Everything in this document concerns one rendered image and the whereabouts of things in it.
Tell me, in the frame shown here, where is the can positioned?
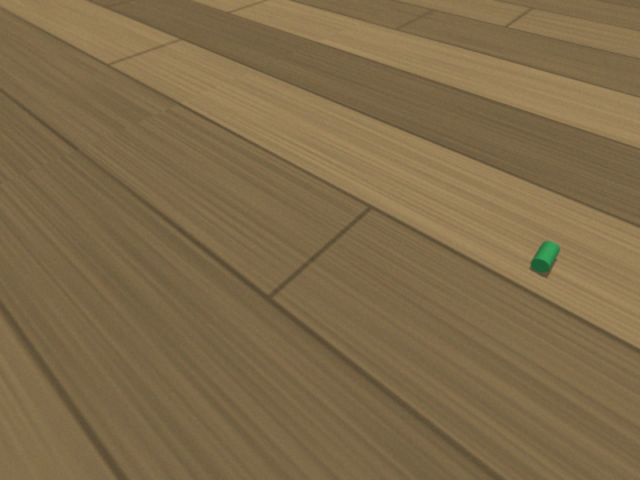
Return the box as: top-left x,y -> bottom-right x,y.
531,241 -> 560,273

